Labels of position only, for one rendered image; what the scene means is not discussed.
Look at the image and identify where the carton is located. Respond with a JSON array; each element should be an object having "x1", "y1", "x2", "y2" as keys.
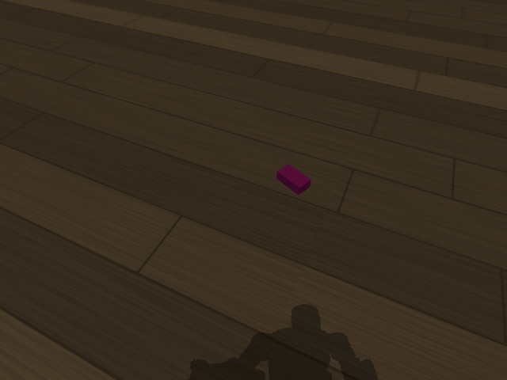
[{"x1": 276, "y1": 164, "x2": 311, "y2": 195}]

